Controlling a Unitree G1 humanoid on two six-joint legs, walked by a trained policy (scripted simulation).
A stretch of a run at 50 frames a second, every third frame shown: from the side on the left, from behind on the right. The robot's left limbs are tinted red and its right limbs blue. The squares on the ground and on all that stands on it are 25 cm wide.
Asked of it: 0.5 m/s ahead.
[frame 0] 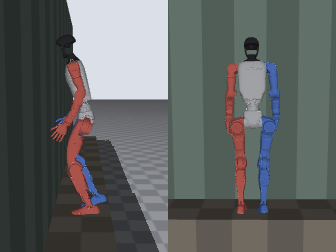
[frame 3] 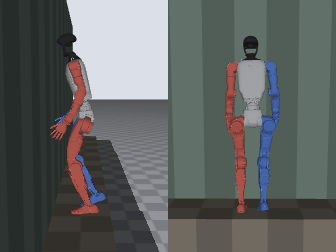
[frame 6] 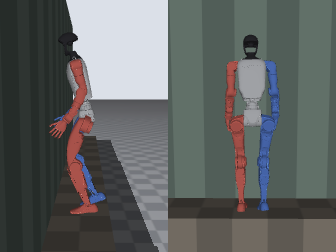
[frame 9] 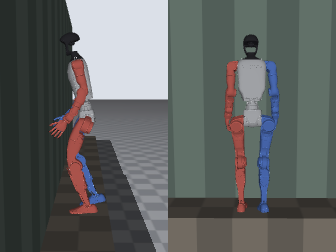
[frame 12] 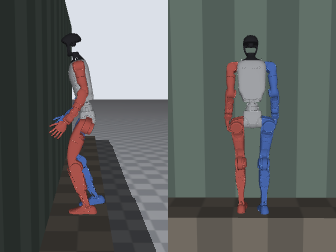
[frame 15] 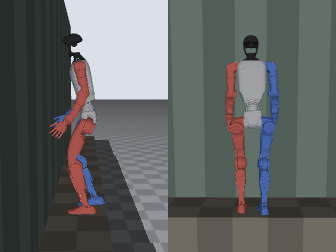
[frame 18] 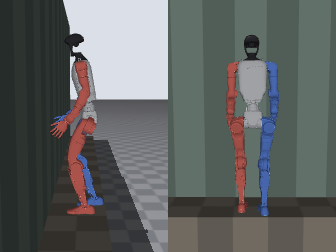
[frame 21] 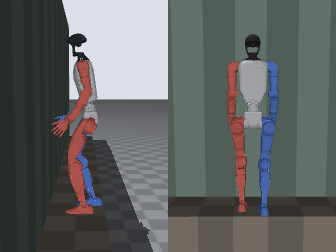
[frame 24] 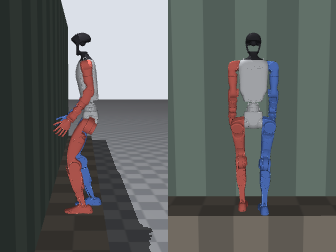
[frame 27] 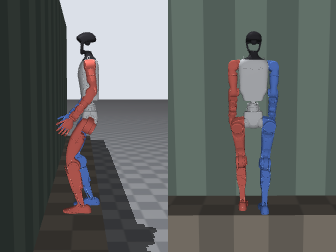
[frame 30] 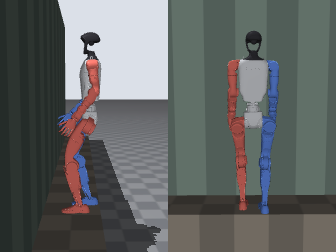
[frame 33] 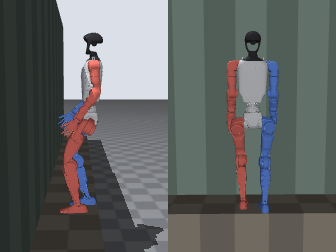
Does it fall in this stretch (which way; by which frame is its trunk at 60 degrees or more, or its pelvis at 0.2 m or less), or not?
no
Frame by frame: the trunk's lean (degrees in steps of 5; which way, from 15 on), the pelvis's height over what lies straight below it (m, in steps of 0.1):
0: 15 forward, 0.8
3: 15 forward, 0.8
6: 15 forward, 0.8
9: 15 forward, 0.8
12: 15 forward, 0.8
15: 15 forward, 0.8
18: 15 forward, 0.8
21: 10, 0.8
24: 10, 0.8
27: 5, 0.8
30: 0, 0.8
33: 5, 0.8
